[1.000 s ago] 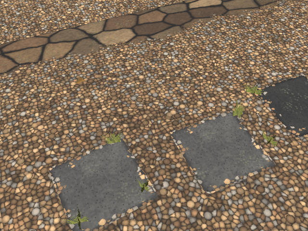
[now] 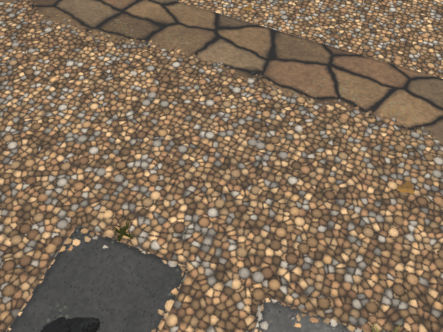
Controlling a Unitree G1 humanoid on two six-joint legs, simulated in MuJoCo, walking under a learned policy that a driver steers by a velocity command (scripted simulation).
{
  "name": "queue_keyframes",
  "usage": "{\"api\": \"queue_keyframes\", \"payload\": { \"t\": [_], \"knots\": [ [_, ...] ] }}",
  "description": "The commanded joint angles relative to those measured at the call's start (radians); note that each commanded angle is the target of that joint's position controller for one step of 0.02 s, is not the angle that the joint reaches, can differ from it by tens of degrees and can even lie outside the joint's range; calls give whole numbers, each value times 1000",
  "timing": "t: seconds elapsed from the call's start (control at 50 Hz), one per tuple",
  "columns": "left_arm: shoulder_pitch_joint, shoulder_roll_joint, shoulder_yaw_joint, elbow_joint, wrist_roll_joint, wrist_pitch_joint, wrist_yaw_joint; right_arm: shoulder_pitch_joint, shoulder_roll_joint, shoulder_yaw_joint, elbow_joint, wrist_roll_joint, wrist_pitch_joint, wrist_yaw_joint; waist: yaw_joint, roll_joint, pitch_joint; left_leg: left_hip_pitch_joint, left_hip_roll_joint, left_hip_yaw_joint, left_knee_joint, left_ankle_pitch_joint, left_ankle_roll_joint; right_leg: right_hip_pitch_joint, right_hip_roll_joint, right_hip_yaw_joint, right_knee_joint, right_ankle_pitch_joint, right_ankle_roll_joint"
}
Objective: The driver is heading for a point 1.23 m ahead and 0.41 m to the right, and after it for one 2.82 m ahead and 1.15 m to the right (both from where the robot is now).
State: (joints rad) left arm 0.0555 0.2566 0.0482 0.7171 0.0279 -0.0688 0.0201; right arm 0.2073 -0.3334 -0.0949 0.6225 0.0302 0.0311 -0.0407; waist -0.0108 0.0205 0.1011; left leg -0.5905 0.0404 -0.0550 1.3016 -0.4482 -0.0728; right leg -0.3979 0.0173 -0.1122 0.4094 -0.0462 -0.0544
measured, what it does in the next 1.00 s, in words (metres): walks ahead, turning right: left foot, then right foot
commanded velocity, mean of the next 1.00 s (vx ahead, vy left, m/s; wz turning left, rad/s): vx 0.66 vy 0.00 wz -0.53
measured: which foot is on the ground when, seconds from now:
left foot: up 0.00-0.20, down 0.22-0.76, up 0.78-1.00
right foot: down 0.00-0.22, up 0.24-0.72, down 0.74-1.00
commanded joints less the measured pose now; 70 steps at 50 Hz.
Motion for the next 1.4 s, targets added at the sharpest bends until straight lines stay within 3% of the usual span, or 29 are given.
{"api": "queue_keyframes", "payload": {
  "t": [0.02, 0.1, 0.14, 0.2, 0.22, 0.24, 0.26, 0.28, 0.34, 0.36, 0.44, 0.62, 0.68, 0.72, 0.74, 0.76, 0.78, 0.8, 0.86, 0.94, 1.08, 1.16, 1.2, 1.22, 1.24, 1.26, 1.28, 1.32, 1.4],
  "knots": [
    [5, 149, 41, -29, 4, -20, -1, 110, 27, 20, -65, -12, -4, -1, -20, -84, -215, 37, 62, -11, -138, 34, 8, 159, -316, 211, -157, 403, -251],
    [-18, 167, 34, -16, -25, 6, -20, 65, 13, 40, -63, -23, -6, 10, -22, -75, -266, 224, 18, 8, -392, 135, 41, 105, -283, 160, -156, 265, -244],
    [1, 139, 18, 3, -38, 13, -42, 40, 21, 48, -54, -32, -4, 16, -11, -95, -244, 317, -1, 19, -564, 179, 53, 72, -245, 166, -152, 50, -209],
    [50, 202, 29, 18, -76, 30, -53, 87, -54, 20, -44, -22, -25, 37, -47, -154, -201, 495, -59, 93, -754, 120, 105, -59, -224, 271, -149, -539, -138],
    [41, 157, 14, 11, -69, 28, -55, 157, -85, 9, -33, -17, -31, 31, -91, -129, -183, 615, 17, 7, -848, 16, 145, -188, -177, 273, -80, -627, -71],
    [13, 48, -13, -23, -65, 17, -64, 266, -163, -10, -15, -39, -34, 18, -130, 92, -200, 783, 273, -309, -1000, -281, 231, -432, -44, 147, 271, -606, 25],
    [-20, 73, 2, -58, -88, -1, -53, 244, -257, -42, -2, -49, -55, 19, -122, 252, -101, 647, 409, -578, -1144, -499, 329, -619, -7, 180, 536, -500, 11],
    [5, 149, 28, -54, -91, -7, -47, 163, -170, -17, -24, -48, -92, 16, -75, 194, -68, 610, 381, -539, -1162, -458, 309, -638, -42, 288, 659, -378, -7],
    [148, 168, 56, 10, -52, 12, -39, 11, -37, 21, -39, -19, -139, 19, 25, 159, -81, 575, 282, -229, -1172, -123, 192, -584, -73, 262, 769, -126, 45],
    [157, 142, 54, 20, 55, 49, -74, 54, -59, 26, -20, -66, -124, 27, 32, 65, -73, 469, 234, -109, -1214, -50, 160, -468, -57, 167, 805, -110, 70],
    [102, 107, 56, -13, 1, 95, -118, 121, -59, 14, 25, -70, -129, 38, 7, 83, -25, 466, 225, 62, -1219, 26, 149, -503, -85, 144, 839, -2, 91],
    [-110, 84, 31, -108, 11, 91, -147, 239, -82, -3, 143, -83, -139, 18, -60, 68, 88, 735, 293, 263, -1238, 153, 160, -576, -151, 29, 544, -76, -25],
    [-111, 67, 13, -135, -2, 88, -131, 233, -103, -4, 179, -83, -120, 20, -30, 68, 72, 780, 271, 381, -1106, 692, 142, -412, -89, -78, 403, -215, -112],
    [88, 110, 31, -93, -19, 78, -102, 221, -169, -14, 189, -79, -99, 22, 81, 94, -82, 749, 281, 399, -792, 1342, 145, -87, 56, -157, 401, -332, -167],
    [289, 154, 56, -42, -21, 62, -89, 190, -206, -22, 176, -62, -91, 30, 180, 84, -195, 625, 281, 384, -521, 1376, 146, 195, 109, -128, 344, -309, -193],
    [481, 238, 95, 28, -8, 59, -71, 176, -173, -10, 159, -69, -99, 36, 254, 14, -306, 357, 238, 363, -195, 1060, 111, 547, 75, 36, 275, -373, -208],
    [378, 398, 131, 13, -9, 74, -62, 151, -16, 25, 44, -51, -123, 60, 120, -357, -328, -156, -23, 270, 207, 19, 26, 792, -206, 701, -5, -676, -343],
    [424, 387, 131, -20, -13, 77, -61, 13, -67, 31, -6, -63, -147, 61, 172, -157, -394, -264, -26, 33, 284, 49, 40, 825, -267, 905, -132, -603, -338],
    [369, 277, 97, 20, -6, 48, -28, -25, -41, 51, -4, -78, -162, 51, 70, 30, -152, -201, 94, -10, 93, 143, 70, 475, -191, 637, -115, -229, -261],
    [305, 193, 59, -6, -32, 10, -31, 4, -33, 58, 5, -109, -93, 64, -9, 7, -68, -103, 117, 13, -84, 119, 27, 210, -86, 492, -194, -157, -272],
    [422, 161, 28, 73, -44, -54, -39, -261, 23, 94, -48, -58, -105, 94, 96, -44, 9, 24, 29, 187, -679, 658, 123, 284, -58, 245, -355, 447, -115],
    [401, 236, 36, 103, -5, -53, -10, -159, -54, 69, -1, -45, -108, 82, 12, -125, -80, 135, -89, 199, -747, 536, 200, 550, -144, 149, -206, 1029, -38],
    [323, 261, 47, 88, 46, -21, 13, 179, -128, 35, 109, -29, -94, 70, -155, -136, -233, 397, -164, 195, -703, 419, 224, 575, -172, 108, 167, 1254, -20],
    [228, 273, 51, 70, 48, -6, 19, 418, -149, 15, 183, -30, -87, 60, -296, -91, -281, 597, -131, 163, -771, 405, 260, 452, -128, 51, 543, 1172, -5],
    [163, 163, 22, 34, 51, -20, 8, 529, -188, -2, 219, -36, -73, 49, -299, 85, -281, 797, -11, -37, -666, 227, 300, 128, 7, 55, 1012, 322, -7],
    [355, 62, -6, -11, -17, -42, -24, 371, -224, -11, 209, -64, -70, 57, -53, 426, -335, 1012, 217, -736, -895, 67, 518, -349, 162, 162, 1286, -447, 58],
    [285, 121, -23, -15, 8, -57, -18, 246, -138, -7, 154, -53, -72, 69, -81, 136, -297, 918, 220, -808, -1034, -51, 503, -390, 71, 253, 1220, -309, 13],
    [158, 148, -29, -43, 26, -67, -26, 216, -63, 7, 174, -42, -79, 70, -28, -118, -139, 609, 164, -623, -1089, -25, 431, -307, -23, 244, 1024, -218, 1],
    [108, 94, -62, -103, 61, -5, -35, 222, -86, 14, 202, -37, -117, 59, 55, -65, -7, 262, 36, -414, -1148, 133, 413, -233, -101, 192, 773, -261, 67]
  ]
}}
Velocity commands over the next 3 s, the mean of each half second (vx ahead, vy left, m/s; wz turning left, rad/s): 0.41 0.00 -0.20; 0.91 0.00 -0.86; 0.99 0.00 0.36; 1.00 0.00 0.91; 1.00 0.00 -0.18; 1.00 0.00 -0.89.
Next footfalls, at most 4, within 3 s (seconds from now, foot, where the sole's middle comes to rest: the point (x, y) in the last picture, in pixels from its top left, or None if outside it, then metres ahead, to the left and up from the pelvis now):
0.22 left None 0.11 0.14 -0.77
0.74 right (305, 331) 0.40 -0.22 -0.77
1.22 left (349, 195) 0.84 -0.42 -0.77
1.66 right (431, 132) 1.12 -0.79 -0.77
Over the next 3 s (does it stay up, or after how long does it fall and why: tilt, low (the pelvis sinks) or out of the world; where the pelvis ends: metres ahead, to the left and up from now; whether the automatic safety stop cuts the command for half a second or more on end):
stays up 2.25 -0.75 -0.05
